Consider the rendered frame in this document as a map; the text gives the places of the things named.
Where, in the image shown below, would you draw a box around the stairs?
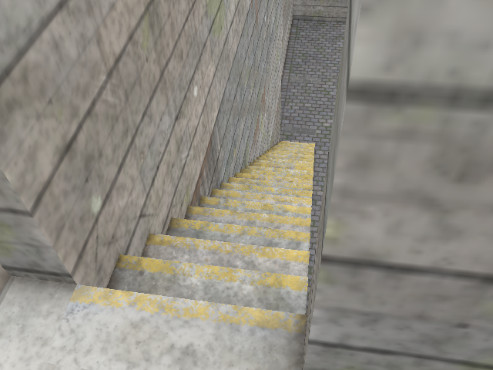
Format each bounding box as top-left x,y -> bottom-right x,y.
107,141 -> 315,315

